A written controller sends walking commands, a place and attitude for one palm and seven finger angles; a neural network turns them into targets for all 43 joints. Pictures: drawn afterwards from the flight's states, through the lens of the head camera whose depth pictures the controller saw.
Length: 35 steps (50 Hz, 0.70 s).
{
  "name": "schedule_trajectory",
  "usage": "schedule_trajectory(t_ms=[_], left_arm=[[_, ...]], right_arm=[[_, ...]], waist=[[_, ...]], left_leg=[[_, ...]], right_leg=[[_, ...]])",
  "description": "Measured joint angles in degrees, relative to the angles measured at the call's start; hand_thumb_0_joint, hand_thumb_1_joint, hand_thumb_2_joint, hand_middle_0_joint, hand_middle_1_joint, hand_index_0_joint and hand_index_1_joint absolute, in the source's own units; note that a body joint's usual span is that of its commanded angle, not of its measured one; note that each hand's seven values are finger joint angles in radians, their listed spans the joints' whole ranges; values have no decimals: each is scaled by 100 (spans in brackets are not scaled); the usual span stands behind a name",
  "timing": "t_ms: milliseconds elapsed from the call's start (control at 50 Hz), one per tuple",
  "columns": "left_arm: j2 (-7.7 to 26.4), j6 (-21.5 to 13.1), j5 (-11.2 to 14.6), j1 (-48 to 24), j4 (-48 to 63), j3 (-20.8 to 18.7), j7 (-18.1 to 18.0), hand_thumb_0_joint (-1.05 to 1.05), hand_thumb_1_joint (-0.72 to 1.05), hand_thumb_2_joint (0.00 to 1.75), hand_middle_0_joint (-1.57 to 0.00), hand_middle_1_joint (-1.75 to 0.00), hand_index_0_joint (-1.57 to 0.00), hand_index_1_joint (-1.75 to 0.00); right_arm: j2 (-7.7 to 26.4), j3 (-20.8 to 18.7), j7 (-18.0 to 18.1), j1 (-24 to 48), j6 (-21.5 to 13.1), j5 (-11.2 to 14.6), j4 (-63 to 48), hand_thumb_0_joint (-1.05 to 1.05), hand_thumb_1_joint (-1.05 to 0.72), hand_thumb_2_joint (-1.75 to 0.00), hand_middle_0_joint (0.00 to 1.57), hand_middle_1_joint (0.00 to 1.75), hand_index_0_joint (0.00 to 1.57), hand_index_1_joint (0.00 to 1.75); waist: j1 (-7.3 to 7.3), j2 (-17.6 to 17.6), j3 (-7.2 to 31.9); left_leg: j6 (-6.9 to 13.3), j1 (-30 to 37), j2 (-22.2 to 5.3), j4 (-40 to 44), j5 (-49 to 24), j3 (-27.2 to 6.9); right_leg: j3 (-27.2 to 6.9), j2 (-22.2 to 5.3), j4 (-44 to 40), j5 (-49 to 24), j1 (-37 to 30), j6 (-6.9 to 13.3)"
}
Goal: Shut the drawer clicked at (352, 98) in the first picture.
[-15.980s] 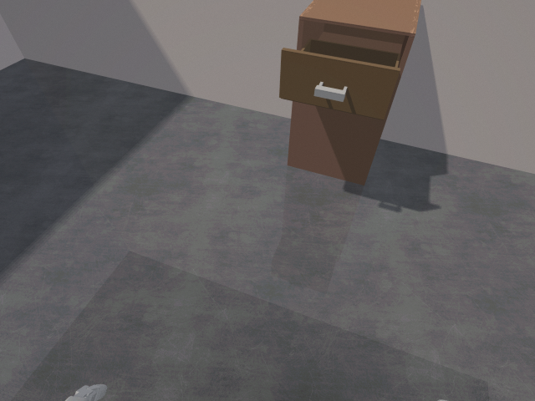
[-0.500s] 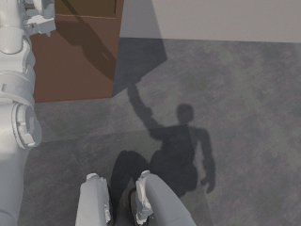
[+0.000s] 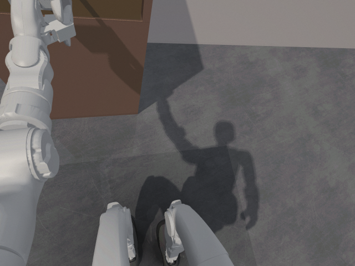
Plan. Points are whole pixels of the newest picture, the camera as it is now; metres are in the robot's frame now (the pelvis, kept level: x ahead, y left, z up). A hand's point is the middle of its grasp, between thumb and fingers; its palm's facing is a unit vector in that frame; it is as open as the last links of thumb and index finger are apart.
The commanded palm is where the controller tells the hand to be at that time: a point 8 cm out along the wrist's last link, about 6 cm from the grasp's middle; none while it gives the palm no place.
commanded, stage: pull the fist back off the drawer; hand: left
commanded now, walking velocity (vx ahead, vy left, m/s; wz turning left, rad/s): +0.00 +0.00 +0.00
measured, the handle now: out of the picture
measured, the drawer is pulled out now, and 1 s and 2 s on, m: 0.00 0.00 0.00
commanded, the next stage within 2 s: draw the hand back to the body in 0.20 s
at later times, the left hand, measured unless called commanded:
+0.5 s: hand (51, 25) +0.54 +0.17 +0.10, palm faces +0.09 -0.99 -0.06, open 3.2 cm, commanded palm +0.49 +0.20 +0.12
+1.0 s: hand out of the picture +0.36 +0.20 +0.21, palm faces +0.19 -0.96 -0.22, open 3.3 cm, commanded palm +0.33 +0.25 +0.23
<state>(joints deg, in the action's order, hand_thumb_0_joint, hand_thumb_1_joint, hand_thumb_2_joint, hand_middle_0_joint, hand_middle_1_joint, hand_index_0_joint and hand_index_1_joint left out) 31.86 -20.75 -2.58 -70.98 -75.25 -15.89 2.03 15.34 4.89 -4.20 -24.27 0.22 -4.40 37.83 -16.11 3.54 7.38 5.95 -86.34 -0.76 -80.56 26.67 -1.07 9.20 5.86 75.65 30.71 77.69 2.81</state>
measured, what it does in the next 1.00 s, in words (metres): rises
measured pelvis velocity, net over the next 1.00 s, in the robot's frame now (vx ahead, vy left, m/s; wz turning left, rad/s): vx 0.07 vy -0.01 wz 0.06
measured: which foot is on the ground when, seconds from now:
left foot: down 0.00-1.00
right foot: down 0.00-1.00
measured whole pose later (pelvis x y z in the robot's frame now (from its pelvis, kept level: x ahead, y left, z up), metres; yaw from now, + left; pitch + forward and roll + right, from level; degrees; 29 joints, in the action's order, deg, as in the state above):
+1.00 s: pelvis +0.07 -0.01 +0.13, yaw +4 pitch +7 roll -1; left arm 17.8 -7.0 6.4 1.4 -7.2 -4.0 -2.1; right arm 14.2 2.1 3.3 -11.2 6.3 3.3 27.0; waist 0.5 2.2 6.1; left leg 4.2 -29.0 1.8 -42.8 20.6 2.9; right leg 1.3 4.8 40.3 23.8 23.1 3.3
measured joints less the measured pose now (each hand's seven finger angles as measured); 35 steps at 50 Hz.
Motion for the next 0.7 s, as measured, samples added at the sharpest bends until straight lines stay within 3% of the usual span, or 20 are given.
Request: schedule_trajectory(t_ms=[200,380,460,600,700], left_arm=[[-385,-143,200,811,452,-262,-13,2,77,88,-140,-160,-140,-160],[-512,-347,305,1439,943,-508,174,2,75,87,-139,-160,-140,-160],[-759,-281,627,2512,2169,-520,306,2,81,88,-139,-159,-140,-160],[-1201,342,1230,4311,3617,91,586,2,87,89,-139,-160,-140,-160],[-1438,239,1472,5028,4175,515,657,2,89,90,-140,-160,-140,-160]], right_arm=[[13,-93,-55,95,184,100,-124,0,-91,-90,20,30,20,30],[-25,-188,-30,208,379,187,-280,0,-91,-90,20,30,20,30],[-73,-293,-50,213,554,347,-396,0,-91,-90,20,30,20,30],[-70,-293,69,200,616,662,-621,1,-91,-90,20,30,20,30],[50,-354,190,468,430,720,-693,1,-91,-90,20,30,20,30]], waist=[[161,49,79],[318,2,111],[538,-10,140],[1031,-65,210],[1235,-168,248]], left_leg=[[-36,496,-42,234,149,121],[-124,859,-84,344,314,185],[-144,1437,-93,751,306,308],[-201,3036,38,1948,43,311],[-223,3781,135,2376,-71,190]], right_leg=[[-166,57,-183,115,-413,47],[-264,114,-255,260,-718,132],[-434,135,-606,221,-1224,147],[-561,67,-1793,-68,-2815,104],[-488,13,-2300,-155,-3635,137]])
